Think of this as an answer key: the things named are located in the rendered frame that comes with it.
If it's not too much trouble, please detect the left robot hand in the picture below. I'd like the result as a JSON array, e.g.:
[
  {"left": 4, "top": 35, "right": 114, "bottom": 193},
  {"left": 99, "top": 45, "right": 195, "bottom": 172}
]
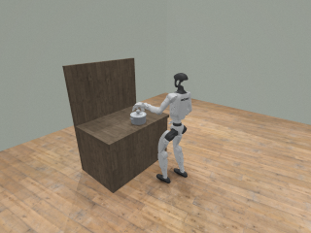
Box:
[{"left": 132, "top": 102, "right": 145, "bottom": 113}]

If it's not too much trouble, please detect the robot right upper arm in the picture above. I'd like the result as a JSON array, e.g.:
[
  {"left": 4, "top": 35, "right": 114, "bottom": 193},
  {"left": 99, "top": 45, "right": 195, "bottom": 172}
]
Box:
[{"left": 186, "top": 91, "right": 192, "bottom": 114}]

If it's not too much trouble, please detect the robot left forearm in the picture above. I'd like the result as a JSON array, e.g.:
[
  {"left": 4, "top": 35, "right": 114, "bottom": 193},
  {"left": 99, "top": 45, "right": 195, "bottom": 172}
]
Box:
[{"left": 141, "top": 103, "right": 159, "bottom": 113}]

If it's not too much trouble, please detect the table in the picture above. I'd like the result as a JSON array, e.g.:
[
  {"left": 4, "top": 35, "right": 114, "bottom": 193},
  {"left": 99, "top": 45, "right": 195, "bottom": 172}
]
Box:
[{"left": 62, "top": 57, "right": 170, "bottom": 193}]

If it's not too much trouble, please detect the pot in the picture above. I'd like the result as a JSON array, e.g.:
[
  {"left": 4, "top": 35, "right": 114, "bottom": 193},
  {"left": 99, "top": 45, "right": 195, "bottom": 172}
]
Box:
[{"left": 130, "top": 116, "right": 147, "bottom": 125}]

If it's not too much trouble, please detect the lid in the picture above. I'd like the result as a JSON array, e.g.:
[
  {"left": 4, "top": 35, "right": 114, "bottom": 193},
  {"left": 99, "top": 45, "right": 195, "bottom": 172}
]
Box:
[{"left": 130, "top": 112, "right": 147, "bottom": 118}]

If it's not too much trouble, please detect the robot right thigh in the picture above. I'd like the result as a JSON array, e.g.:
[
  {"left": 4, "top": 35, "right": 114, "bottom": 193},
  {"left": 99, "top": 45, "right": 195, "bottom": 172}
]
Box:
[{"left": 172, "top": 125, "right": 187, "bottom": 154}]

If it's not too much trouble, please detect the robot left upper arm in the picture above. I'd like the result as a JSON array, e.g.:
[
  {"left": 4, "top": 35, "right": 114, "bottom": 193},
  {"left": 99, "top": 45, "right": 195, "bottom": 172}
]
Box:
[{"left": 156, "top": 93, "right": 178, "bottom": 115}]

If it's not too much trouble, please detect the robot right foot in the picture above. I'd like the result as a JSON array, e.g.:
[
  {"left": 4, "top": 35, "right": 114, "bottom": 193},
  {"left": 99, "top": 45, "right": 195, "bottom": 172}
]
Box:
[{"left": 173, "top": 168, "right": 188, "bottom": 178}]

